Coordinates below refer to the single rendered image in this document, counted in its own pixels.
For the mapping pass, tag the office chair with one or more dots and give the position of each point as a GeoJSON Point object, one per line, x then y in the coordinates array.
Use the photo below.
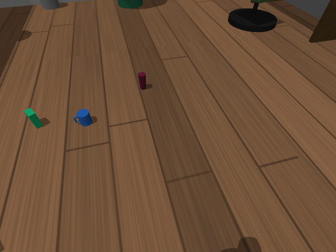
{"type": "Point", "coordinates": [252, 20]}

